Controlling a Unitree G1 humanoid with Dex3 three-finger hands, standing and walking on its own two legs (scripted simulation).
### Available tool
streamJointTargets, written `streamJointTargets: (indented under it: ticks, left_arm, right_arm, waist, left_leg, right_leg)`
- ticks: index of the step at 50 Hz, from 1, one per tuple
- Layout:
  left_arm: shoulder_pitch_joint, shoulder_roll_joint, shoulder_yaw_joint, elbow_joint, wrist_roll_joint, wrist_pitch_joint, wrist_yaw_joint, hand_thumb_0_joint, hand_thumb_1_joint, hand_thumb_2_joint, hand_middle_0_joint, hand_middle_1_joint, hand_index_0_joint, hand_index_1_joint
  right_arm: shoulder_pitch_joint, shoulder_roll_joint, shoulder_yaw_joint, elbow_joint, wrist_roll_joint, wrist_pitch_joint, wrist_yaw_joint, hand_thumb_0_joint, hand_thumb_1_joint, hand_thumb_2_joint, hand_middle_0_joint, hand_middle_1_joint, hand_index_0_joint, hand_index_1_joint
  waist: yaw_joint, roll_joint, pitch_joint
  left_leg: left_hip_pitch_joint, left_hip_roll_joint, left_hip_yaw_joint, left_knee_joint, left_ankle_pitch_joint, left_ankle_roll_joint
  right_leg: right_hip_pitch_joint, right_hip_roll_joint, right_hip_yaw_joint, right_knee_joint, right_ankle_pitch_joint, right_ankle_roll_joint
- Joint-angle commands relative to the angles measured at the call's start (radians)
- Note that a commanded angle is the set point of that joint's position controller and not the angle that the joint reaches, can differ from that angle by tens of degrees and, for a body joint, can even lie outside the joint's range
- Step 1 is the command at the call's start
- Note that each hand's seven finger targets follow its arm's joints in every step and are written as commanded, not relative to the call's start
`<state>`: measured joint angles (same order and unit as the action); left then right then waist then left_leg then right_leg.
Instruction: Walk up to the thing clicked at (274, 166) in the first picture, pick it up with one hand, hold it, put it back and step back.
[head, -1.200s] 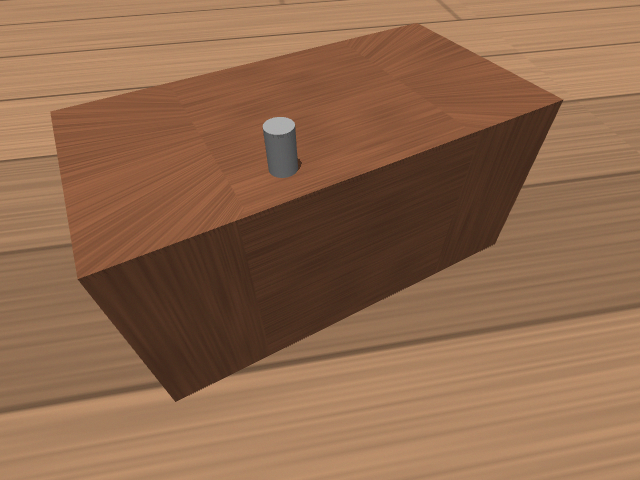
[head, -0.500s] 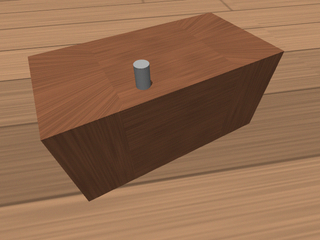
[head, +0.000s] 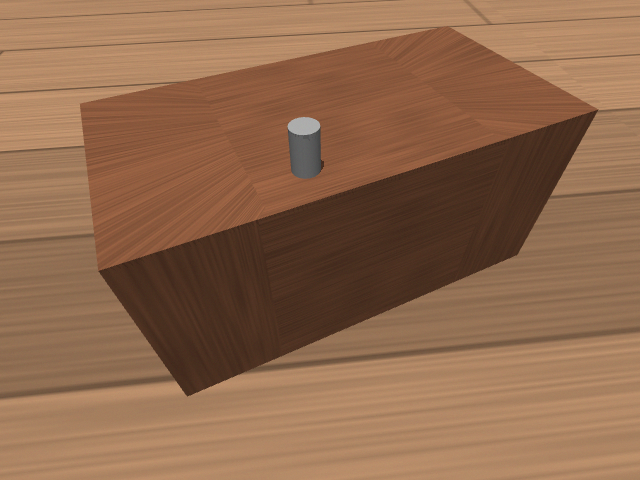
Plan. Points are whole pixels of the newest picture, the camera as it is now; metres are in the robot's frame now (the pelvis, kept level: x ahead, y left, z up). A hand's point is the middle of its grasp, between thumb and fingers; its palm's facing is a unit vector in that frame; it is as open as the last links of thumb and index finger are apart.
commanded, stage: walk up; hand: right
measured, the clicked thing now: (305, 148) +0.83 +0.07 -0.07
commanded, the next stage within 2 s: none
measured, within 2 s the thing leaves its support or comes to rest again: neither
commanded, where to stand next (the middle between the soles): +0.36 +0.08 m, yaw +25 degrees
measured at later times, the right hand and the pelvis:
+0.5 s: hand (453, 455) +0.21 -0.16 -0.14, palm faces -0.22 +0.90 -0.38, open 7.4 cm; pelvis +0.14 +0.10 -0.01, yaw +14 degrees
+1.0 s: hand (418, 281) +0.51 -0.16 -0.14, palm faces -0.41 +0.81 -0.42, open 7.4 cm; pelvis +0.31 +0.06 -0.01, yaw +21 degrees
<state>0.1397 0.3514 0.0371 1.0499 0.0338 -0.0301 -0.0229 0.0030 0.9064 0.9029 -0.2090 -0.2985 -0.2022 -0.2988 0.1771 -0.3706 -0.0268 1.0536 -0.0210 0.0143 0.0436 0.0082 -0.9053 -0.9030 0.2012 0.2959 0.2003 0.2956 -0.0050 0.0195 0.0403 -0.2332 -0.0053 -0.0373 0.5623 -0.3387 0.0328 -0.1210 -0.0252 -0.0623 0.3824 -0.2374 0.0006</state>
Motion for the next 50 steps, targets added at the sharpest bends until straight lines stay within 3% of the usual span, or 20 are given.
streamJointTargets:
  ticks: [1, 6, 9, 11, 12, 13, 14, 15, 18, 19, 28, 31, 34, 35, 36, 37, 40, 42, 46, 50]
  left_arm:
    - [0.021, 0.349, 0.123, -0.13, 0.01, -0.038, 0.027, 0.0, 0.9, 0.9, -0.2, -0.3, -0.2, -0.3]
    - [-0.06, 0.337, 0.124, -0.204, 0.024, -0.056, 0.011, 0.0, 0.9, 0.9, -0.2, -0.3, -0.2, -0.3]
    - [-0.052, 0.327, 0.116, -0.22, 0.014, -0.044, -0.009, 0.0, 0.9, 0.9, -0.2, -0.3, -0.2, -0.3]
    - [-0.015, 0.274, 0.1, -0.235, 0.021, -0.027, -0.016, 0.0, 0.9, 0.9, -0.2, -0.3, -0.2, -0.3]
    - [0.027, 0.219, 0.083, -0.24, 0.018, -0.016, -0.02, 0.0, 0.9, 0.9, -0.2, -0.3, -0.2, -0.3]
    - [0.045, 0.144, 0.058, -0.269, 0.017, -0.013, -0.027, 0.0, 0.9, 0.9, -0.2, -0.3, -0.2, -0.3]
    - [0.014, 0.227, 0.07, -0.295, -0.004, -0.012, -0.023, 0.0, 0.9, 0.9, -0.2, -0.3, -0.2, -0.3]
    - [-0.014, 0.298, 0.076, -0.289, 0.002, -0.011, -0.019, 0.0, 0.9, 0.9, -0.2, -0.3, -0.2, -0.3]
    - [0.112, 0.291, 0.083, -0.212, -0.027, -0.007, -0.016, 0.0, 0.9, 0.9, -0.2, -0.3, -0.2, -0.3]
    - [0.136, 0.286, 0.086, -0.204, -0.031, -0.003, -0.017, 0.0, 0.9, 0.9, -0.2, -0.3, -0.2, -0.3]
    - [0.031, 0.255, 0.113, -0.318, -0.003, 0.013, -0.058, 0.0, 0.9, 0.9, -0.2, -0.3, -0.2, -0.3]
    - [0.058, 0.245, 0.122, -0.324, -0.003, 0.006, -0.063, 0.0, 0.9, 0.9, -0.2, -0.3, -0.2, -0.3]
    - [0.279, 0.282, 0.149, -0.271, 0.002, -0.019, -0.042, 0.0, 0.9, 0.9, -0.2, -0.3, -0.2, -0.3]
    - [0.345, 0.364, 0.169, -0.266, 0.019, -0.033, -0.031, 0.0, 0.9, 0.9, -0.2, -0.3, -0.2, -0.3]
    - [0.275, 0.373, 0.155, -0.301, 0.004, -0.035, -0.026, 0.0, 0.9, 0.9, -0.2, -0.3, -0.2, -0.3]
    - [0.169, 0.396, 0.15, -0.325, -0.007, -0.029, -0.027, 0.0, 0.9, 0.9, -0.2, -0.3, -0.2, -0.3]
    - [0.147, 0.283, 0.114, -0.323, -0.019, -0.032, -0.017, 0.0, 0.9, 0.9, -0.2, -0.3, -0.2, -0.3]
    - [0.154, 0.276, 0.101, -0.309, -0.015, -0.04, -0.009, 0.0, 0.9, 0.9, -0.2, -0.3, -0.2, -0.3]
    - [0.195, 0.265, 0.085, -0.311, -0.009, -0.045, 0.011, 0.0, 0.9, 0.9, -0.2, -0.3, -0.2, -0.3]
    - [0.158, 0.287, 0.077, -0.332, -0.027, -0.021, 0.022, 0.0, 0.9, 0.9, -0.2, -0.3, -0.2, -0.3]
  right_arm:
    - [-0.122, -0.234, -0.09, -0.188, -0.029, -0.008, 0.024, 0.0, -0.9, -0.9, 0.2, 0.3, 0.2, 0.3]
    - [0.022, -0.213, -0.106, -0.193, -0.01, -0.018, 0.057, 0.0, -0.9, -0.9, 0.2, 0.3, 0.2, 0.3]
    - [0.1, -0.198, -0.122, -0.184, -0.007, -0.027, 0.055, 0.0, -0.9, -0.9, 0.2, 0.3, 0.2, 0.3]
    - [0.264, -0.244, -0.15, -0.13, -0.009, -0.035, 0.03, 0.0, -0.9, -0.9, 0.2, 0.3, 0.2, 0.3]
    - [0.363, -0.302, -0.169, -0.116, -0.011, -0.04, 0.013, 0.0, -0.9, -0.9, 0.2, 0.3, 0.2, 0.3]
    - [0.416, -0.382, -0.178, -0.13, -0.019, -0.047, -0.004, 0.0, -0.9, -0.9, 0.2, 0.3, 0.2, 0.3]
    - [0.318, -0.442, -0.174, -0.184, -0.003, -0.059, 0.0, 0.0, -0.9, -0.9, 0.2, 0.3, 0.2, 0.3]
    - [0.238, -0.462, -0.178, -0.211, 0.018, -0.061, -0.001, 0.0, -0.9, -0.9, 0.2, 0.3, 0.2, 0.3]
    - [0.169, -0.341, -0.13, -0.257, 0.011, -0.093, -0.026, 0.0, -0.9, -0.9, 0.2, 0.3, 0.2, 0.3]
    - [0.202, -0.325, -0.123, -0.252, 0.017, -0.102, -0.03, 0.0, -0.9, -0.9, 0.2, 0.3, 0.2, 0.3]
    - [0.256, -0.332, -0.119, -0.313, 0.008, -0.136, -0.053, 0.0, -0.9, -0.9, 0.2, 0.3, 0.2, 0.3]
    - [0.227, -0.323, -0.114, -0.335, 0.004, -0.135, -0.06, 0.0, -0.9, -0.9, 0.2, 0.3, 0.2, 0.3]
    - [0.22, -0.245, -0.088, -0.349, 0.007, -0.122, -0.071, 0.0, -0.9, -0.9, 0.2, 0.3, 0.2, 0.3]
    - [0.265, -0.161, -0.062, -0.356, 0.019, -0.119, -0.071, 0.0, -0.9, -0.9, 0.2, 0.3, 0.2, 0.3]
    - [0.285, -0.183, -0.061, -0.346, 0.022, -0.106, -0.083, 0.0, -0.9, -0.9, 0.2, 0.3, 0.2, 0.3]
    - [0.292, -0.252, -0.077, -0.33, 0.013, -0.107, -0.093, 0.0, -0.9, -0.9, 0.2, 0.3, 0.2, 0.3]
    - [0.263, -0.262, -0.084, -0.281, 0.022, -0.109, -0.07, 0.0, -0.9, -0.9, 0.2, 0.3, 0.2, 0.3]
    - [0.283, -0.214, -0.075, -0.273, 0.025, -0.097, -0.054, 0.0, -0.9, -0.9, 0.2, 0.3, 0.2, 0.3]
    - [0.189, -0.166, -0.058, -0.298, 0.022, -0.079, -0.049, 0.0, -0.9, -0.9, 0.2, 0.3, 0.2, 0.3]
    - [0.141, -0.177, -0.063, -0.316, 0.017, -0.069, -0.058, 0.0, -0.9, -0.9, 0.2, 0.3, 0.2, 0.3]
  waist:
    - [0.078, -0.124, 0.087]
    - [0.01, -0.172, 0.046]
    - [-0.023, -0.158, 0.018]
    - [-0.091, 0.019, -0.074]
    - [-0.136, 0.169, -0.089]
    - [-0.151, 0.386, -0.043]
    - [-0.113, 0.283, -0.042]
    - [-0.079, 0.165, 0.026]
    - [0.006, 0.067, 0.004]
    - [0.015, 0.077, -0.006]
    - [0.001, 0.083, 0.067]
    - [0.027, 0.078, 0.03]
    - [0.144, -0.096, -0.075]
    - [0.155, -0.359, -0.091]
    - [0.094, -0.321, -0.042]
    - [0.052, -0.283, -0.025]
    - [0.021, -0.117, 0.074]
    - [0.015, -0.159, 0.06]
    - [0.04, -0.184, 0.007]
    - [0.041, -0.155, -0.079]
  left_leg:
    - [-0.446, 0.132, -0.051, 0.367, -0.102, -0.02]
    - [-0.253, 0.159, 0.002, 0.197, -0.02, -0.036]
    - [0.007, 0.073, 0.14, 0.057, 0.179, -0.043]
    - [0.243, -0.01, 0.185, 0.067, 0.116, -0.026]
    - [0.338, 0.006, 0.088, 0.017, -0.008, 0.018]
    - [0.305, 0.215, -0.339, -0.19, -0.303, 0.097]
    - [0.172, 0.362, -0.782, -0.423, -0.475, 0.216]
    - [0.087, 0.429, -0.862, -0.455, -0.5, 0.262]
    - [0.109, 0.273, -0.426, -0.253, -0.022, 0.182]
    - [0.075, 0.257, -0.369, -0.233, 0.081, 0.171]
    - [-0.053, 0.247, -0.269, -0.223, 0.136, 0.194]
    - [-0.095, 0.215, -0.205, -0.138, 0.222, 0.167]
    - [-0.197, 0.1, -0.082, 0.288, 0.322, 0.084]
    - [-0.377, -0.033, -0.017, 0.576, 0.045, 0.028]
    - [-0.485, -0.079, 0.004, 0.662, -0.186, 0.007]
    - [-0.468, 0.005, -0.02, 0.725, -0.208, 0.015]
    - [-0.362, 0.061, -0.049, 0.628, -0.067, 0.011]
    - [-0.283, 0.043, -0.023, 0.551, -0.013, 0.002]
    - [-0.26, 0.02, 0.022, 0.317, 0.02, -0.024]
    - [-0.156, 0.01, 0.071, 0.177, 0.083, -0.011]
  right_leg:
    - [0.077, -0.477, 0.422, -0.274, -0.425, -0.273]
    - [0.041, -0.316, 0.092, -0.174, -0.183, -0.194]
    - [-0.135, -0.219, -0.077, -0.007, -0.184, -0.122]
    - [-0.25, -0.166, -0.116, 0.301, -0.169, -0.104]
    - [-0.371, -0.112, -0.139, 0.555, -0.2, -0.085]
    - [-0.548, -0.016, -0.101, 0.817, -0.431, -0.051]
    - [-0.555, 0.01, 0.045, 0.862, -0.417, -0.055]
    - [-0.547, -0.058, 0.116, 0.875, -0.359, -0.052]
    - [-0.497, -0.126, 0.134, 0.783, -0.168, -0.054]
    - [-0.444, -0.125, 0.122, 0.73, -0.15, -0.051]
    - [-0.357, -0.101, 0.092, 0.419, 0.003, -0.028]
    - [-0.233, -0.06, 0.044, 0.345, -0.016, -0.039]
    - [0.114, -0.022, 0.045, 0.144, -0.046, -0.065]
    - [0.193, -0.23, 0.367, 0.003, -0.197, -0.092]
    - [0.139, -0.39, 0.63, -0.143, -0.266, -0.146]
    - [0.068, -0.454, 0.74, -0.164, -0.274, -0.263]
    - [-0.113, -0.274, 0.323, -0.094, 0.003, -0.19]
    - [-0.156, -0.218, 0.17, -0.042, 0.218, -0.189]
    - [-0.06, -0.229, 0.068, 0.057, 0.665, -0.213]
    - [-0.023, -0.269, 0.072, 0.189, 0.709, -0.205]
